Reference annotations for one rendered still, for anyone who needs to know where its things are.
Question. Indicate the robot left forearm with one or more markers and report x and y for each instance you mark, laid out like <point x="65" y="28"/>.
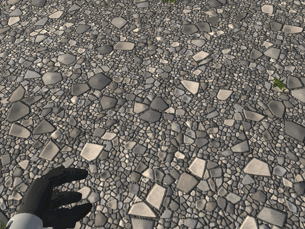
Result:
<point x="25" y="221"/>

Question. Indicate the robot left hand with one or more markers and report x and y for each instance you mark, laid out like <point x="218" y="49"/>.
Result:
<point x="41" y="200"/>

